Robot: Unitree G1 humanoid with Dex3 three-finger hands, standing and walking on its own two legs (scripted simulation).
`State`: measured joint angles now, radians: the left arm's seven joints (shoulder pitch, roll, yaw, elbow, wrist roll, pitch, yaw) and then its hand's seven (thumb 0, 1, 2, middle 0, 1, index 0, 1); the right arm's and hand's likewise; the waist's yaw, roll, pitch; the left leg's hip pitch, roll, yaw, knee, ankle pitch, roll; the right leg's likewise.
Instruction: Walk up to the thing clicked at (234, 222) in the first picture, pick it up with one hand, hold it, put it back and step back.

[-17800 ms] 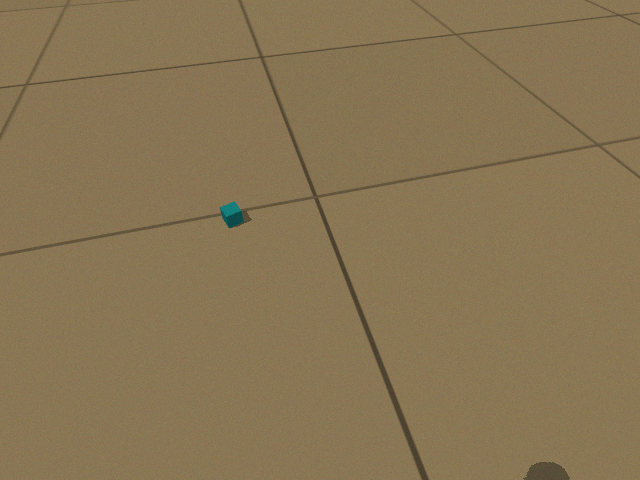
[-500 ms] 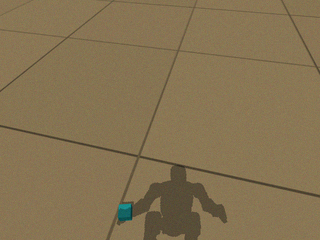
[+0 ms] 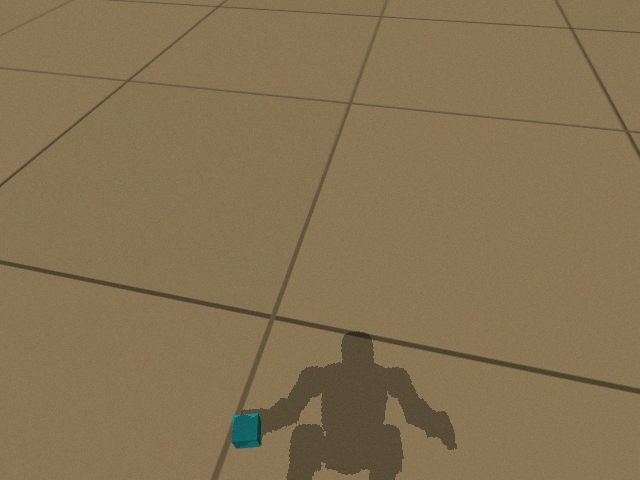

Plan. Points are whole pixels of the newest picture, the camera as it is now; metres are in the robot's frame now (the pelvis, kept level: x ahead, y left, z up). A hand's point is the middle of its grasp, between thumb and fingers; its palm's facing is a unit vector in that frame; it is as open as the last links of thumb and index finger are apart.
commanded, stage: stand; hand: left
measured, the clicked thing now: (247, 430) +0.40 +0.25 -0.75
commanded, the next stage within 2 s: none
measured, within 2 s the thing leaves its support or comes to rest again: neither
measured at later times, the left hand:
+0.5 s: hand out of the picture +0.07 +0.25 -0.16, palm faces -0.03 -0.94 -0.34, open 7.4 cm
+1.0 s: hand out of the picture +0.07 +0.25 -0.16, palm faces -0.04 -0.94 -0.34, open 7.4 cm
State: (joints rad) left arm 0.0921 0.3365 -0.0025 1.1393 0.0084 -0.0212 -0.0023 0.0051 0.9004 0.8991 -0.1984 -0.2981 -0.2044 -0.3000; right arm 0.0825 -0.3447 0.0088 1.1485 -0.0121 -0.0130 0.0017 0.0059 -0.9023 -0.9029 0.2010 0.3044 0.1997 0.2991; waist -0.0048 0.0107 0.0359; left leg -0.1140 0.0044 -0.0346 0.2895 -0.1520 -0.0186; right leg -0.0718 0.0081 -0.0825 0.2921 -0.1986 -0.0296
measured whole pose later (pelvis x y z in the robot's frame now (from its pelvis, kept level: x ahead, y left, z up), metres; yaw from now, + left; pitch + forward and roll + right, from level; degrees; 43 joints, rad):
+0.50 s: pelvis +0.00 +0.00 +0.00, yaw +0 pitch -2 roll +0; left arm 0.11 0.34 0.00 1.14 0.01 -0.02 0.00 0.01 0.90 0.90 -0.20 -0.30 -0.20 -0.30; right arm 0.10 -0.35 0.01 1.14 -0.01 -0.01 0.00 0.01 -0.90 -0.90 0.20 0.30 0.20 0.30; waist 0.00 0.01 0.04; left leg -0.11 0.01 -0.03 0.29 -0.15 -0.03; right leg -0.06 0.02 -0.08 0.29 -0.20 -0.04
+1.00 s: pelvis +0.00 +0.00 +0.00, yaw -1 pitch -2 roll +0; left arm 0.12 0.35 0.00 1.14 0.01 -0.02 0.00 0.01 0.90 0.90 -0.20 -0.30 -0.20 -0.30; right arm 0.11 -0.35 0.02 1.13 -0.01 -0.01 0.00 0.01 -0.90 -0.90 0.20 0.30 0.20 0.30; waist 0.00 0.00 0.04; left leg -0.10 0.01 -0.02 0.30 -0.16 -0.02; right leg -0.06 0.02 -0.07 0.29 -0.20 -0.03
